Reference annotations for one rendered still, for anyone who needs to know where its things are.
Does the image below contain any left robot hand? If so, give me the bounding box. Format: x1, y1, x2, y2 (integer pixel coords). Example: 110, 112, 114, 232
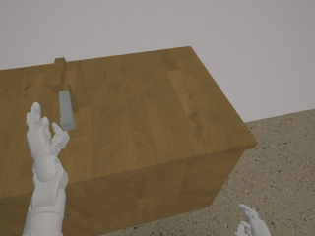
26, 102, 70, 162

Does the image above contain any counter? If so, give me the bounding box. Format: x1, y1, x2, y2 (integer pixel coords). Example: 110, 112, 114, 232
0, 46, 258, 236

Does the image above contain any right robot hand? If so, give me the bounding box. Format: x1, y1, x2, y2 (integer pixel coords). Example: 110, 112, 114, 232
234, 204, 271, 236

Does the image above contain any tap lever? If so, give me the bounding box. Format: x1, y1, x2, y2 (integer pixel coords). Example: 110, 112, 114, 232
58, 90, 76, 131

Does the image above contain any left robot forearm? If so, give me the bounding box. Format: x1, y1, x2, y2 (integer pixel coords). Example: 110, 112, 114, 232
22, 155, 69, 236

